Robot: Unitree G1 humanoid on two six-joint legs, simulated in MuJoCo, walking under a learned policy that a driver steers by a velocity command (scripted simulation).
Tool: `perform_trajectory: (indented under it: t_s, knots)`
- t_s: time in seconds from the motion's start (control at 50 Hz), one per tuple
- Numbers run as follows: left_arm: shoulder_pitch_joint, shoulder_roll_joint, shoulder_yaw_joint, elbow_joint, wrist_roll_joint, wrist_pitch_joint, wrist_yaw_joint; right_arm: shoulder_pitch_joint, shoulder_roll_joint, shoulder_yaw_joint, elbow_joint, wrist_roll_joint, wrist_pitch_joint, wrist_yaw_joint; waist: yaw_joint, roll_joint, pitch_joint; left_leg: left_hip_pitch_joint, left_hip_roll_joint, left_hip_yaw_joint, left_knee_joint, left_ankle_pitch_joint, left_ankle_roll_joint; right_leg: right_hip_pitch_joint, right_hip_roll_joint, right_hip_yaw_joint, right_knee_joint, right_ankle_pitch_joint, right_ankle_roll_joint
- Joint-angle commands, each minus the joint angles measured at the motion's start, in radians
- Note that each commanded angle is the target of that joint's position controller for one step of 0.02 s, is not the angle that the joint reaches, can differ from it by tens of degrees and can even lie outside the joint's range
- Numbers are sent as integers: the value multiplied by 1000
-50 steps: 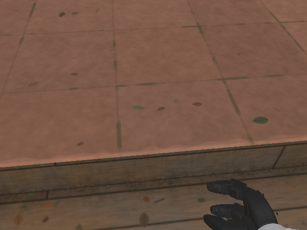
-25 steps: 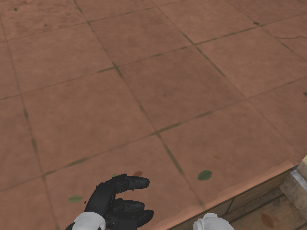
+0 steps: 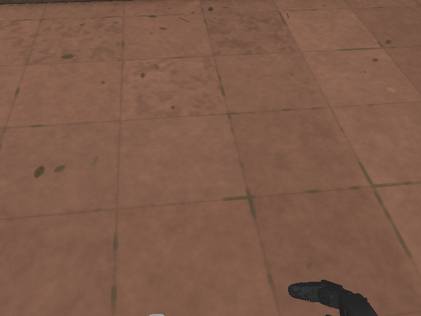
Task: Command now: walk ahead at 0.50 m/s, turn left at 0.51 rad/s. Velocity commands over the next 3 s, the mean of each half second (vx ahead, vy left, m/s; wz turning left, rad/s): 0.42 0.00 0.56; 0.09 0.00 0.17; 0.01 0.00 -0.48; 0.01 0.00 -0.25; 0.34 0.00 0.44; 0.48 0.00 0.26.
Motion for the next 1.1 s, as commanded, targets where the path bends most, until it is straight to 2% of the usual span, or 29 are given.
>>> perform_trajectory:
  t_s: [0.02, 0.06, 0.1, 0.12, 0.14, 0.18, 0.22, 0.26, 0.32, 0.36, 0.42, 0.48, 0.52, 0.54, 0.56, 0.58, 0.6, 0.64, 0.68, 0.7, 0.76, 0.8, 0.84, 0.86, 0.88, 0.96, 1.04, 1.08, 1.1]
  knots:
    - [21, 266, 57, -60, -35, -43, -11, 27, -78, -38, -48, 3, -16, 6, -86, -82, 90, 246, -136, 105, -307, -157, -37, 61, -273, 12, 34, 1205, -253]
    - [75, 253, 67, -85, -6, -45, 12, 153, -119, -56, -27, 10, -41, -20, -94, -87, -103, 644, -156, -38, -341, 204, 43, -43, -221, 19, 272, 1542, -187]
    - [-11, 257, 85, -134, 9, -30, -23, 508, -270, -96, 64, 11, -31, -42, -224, 94, -180, 1165, -81, -478, -707, -23, 123, -597, -20, 126, 694, 871, -98]
    - [-138, 217, 88, -161, -34, -7, -44, 674, -346, -132, 144, -39, -30, -57, -254, 223, -172, 1196, 18, -838, -1032, -37, 153, -770, 106, 280, 1173, 209, -57]
    - [-153, 123, 69, -193, -41, -5, -43, 676, -337, -146, 167, -44, -52, -71, -231, 258, -134, 1116, 35, -902, -1071, -263, 84, -919, 125, 516, 1421, 285, -90]
    - [-207, 77, 55, -221, -49, -28, 1, 500, -231, -122, 196, -15, -83, -64, -106, 144, 14, 864, 31, -787, -1027, -46, 27, -983, 142, 564, 1658, 323, -106]
    - [-256, 52, 30, -269, -36, -17, 18, 325, -108, -85, 210, -11, -85, -48, 9, 36, -3, 748, -3, -665, -1004, 47, 40, -1050, 127, 546, 1741, 267, -151]
    - [-259, 119, 43, -272, -22, 9, 27, 242, -83, -74, 214, -27, -104, -43, 62, 2, 2, 696, -40, -515, -1021, 153, 52, -1085, 93, 475, 1617, 224, -125]
    - [-336, 173, 71, -331, -48, -6, 61, 239, -133, -83, 143, -44, -153, -63, 41, 73, 4, 565, -92, -376, -1140, 307, 29, -851, 34, 350, 1346, 162, -25]
    - [-431, 174, 73, -379, -58, -23, 67, 335, -166, -91, 134, -22, -179, -81, -13, 51, -2, 687, -62, -367, -1141, 566, 10, -778, -6, 340, 1017, 162, 55]
    - [-510, 92, 48, -418, -74, 1, 42, 427, -206, -125, 131, 8, -167, -65, -66, 90, 55, 677, -65, -361, -1141, 533, -9, -537, 19, 286, 570, 251, 82]
    - [-510, 175, 91, -426, -74, -5, 50, 410, -267, -158, 89, 23, -158, -47, -26, 123, 87, 824, -1, -487, -1103, 672, 1, -486, 76, 273, 411, 315, 57]
    - [-387, 253, 130, -386, -115, -32, 76, 387, -241, -167, 80, 28, -159, -34, 16, 108, 3, 912, -50, -468, -954, 873, -79, -274, 65, 265, 280, 459, -30]
    - [-196, 279, 134, -349, -125, -55, 96, 364, -161, -145, 29, 39, -162, -26, 57, 6, -196, 836, -142, -410, -742, 743, -141, 64, -72, 364, 328, 810, -159]
    - [-168, 328, 131, -372, -116, -59, 93, 576, -23, -118, 42, 19, -162, -38, -58, -337, -456, 577, -309, -272, -475, -162, -254, 443, -383, 765, 270, 1231, -490]
    - [-229, 306, 146, -388, -82, -51, 83, 541, -185, -163, 52, 12, -134, -51, -26, -251, -339, 483, -222, -226, -235, -364, -264, 283, -442, 884, 158, 949, -483]
    - [-302, 276, 147, -399, -96, -44, 97, 444, -233, -184, 32, 1, -101, -69, -27, -142, -151, 461, -149, -211, -104, -273, -272, 49, -379, 785, 103, 532, -365]
    - [-448, 159, 112, -434, -136, -22, 111, 423, -203, -179, 59, -25, -77, -93, -98, -74, 9, 590, -53, -204, -246, -117, -263, -257, -243, 559, -13, 202, -205]
    - [-462, 173, 127, -446, -111, -12, 122, 377, -143, -154, 48, -34, -79, -72, -103, -27, 20, 723, -49, -131, -304, -98, -261, -341, -172, 413, -40, 318, -194]
    - [-475, 178, 135, -446, -98, -16, 118, 377, -122, -141, 40, -12, -80, -53, -101, -8, 15, 749, -37, -113, -424, -73, -275, -335, -130, 354, -35, 321, -180]
    - [-525, 154, 121, -424, -147, -35, 40, 354, -136, -144, 64, 7, -76, -8, -133, -36, 38, 914, -10, -73, -828, 7, -354, -374, -50, 310, 44, 256, -106]
    - [-476, 198, 141, -397, -165, -35, -9, 369, -193, -161, 71, 13, -76, -19, -146, -20, 37, 988, -6, -48, -1003, 134, -337, -364, -96, 407, 114, 142, -111]
    - [-392, 151, 129, -366, -158, -28, -25, 334, -230, -168, 44, 13, -85, -49, -129, -24, 51, 992, 36, -75, -1042, 202, -258, -351, -119, 506, 108, -10, -82]
    - [-316, 186, 119, -366, -75, 13, 44, 235, -266, -152, -12, 36, -43, -119, -14, -15, 98, 968, 108, -190, -1087, 274, -167, -411, -30, 364, 146, -37, -96]
    - [-316, 168, 122, -372, -59, 26, 77, 180, -316, -167, -26, 50, -13, -148, 5, 125, 112, 957, 126, -193, -1095, 183, -111, -431, 58, 267, 203, -20, -82]
    - [-382, 204, 147, -398, -108, 65, 106, 249, -270, -172, -10, 30, 8, -181, -58, 232, 116, 934, 162, -187, -1145, 7, -114, -441, 94, 234, 375, 119, -73]
    - [-334, 203, 163, -406, -100, 73, 97, 274, -242, -174, -19, 30, 4, -202, -64, 71, 84, 912, 121, -66, -982, 76, -178, -388, 48, 338, 349, 342, -111]
    - [-235, 268, 182, -408, -97, 81, 99, 215, -199, -164, -59, 23, 10, -205, -15, -159, 22, 716, -60, 7, -687, -119, -266, -171, -100, 705, 145, 324, -236]
    - [-182, 286, 179, -416, -81, 72, 94, 187, -189, -158, -77, 25, 9, -204, 22, -174, -38, 575, -85, -110, -499, -312, -266, -26, -193, 869, 84, 296, -306]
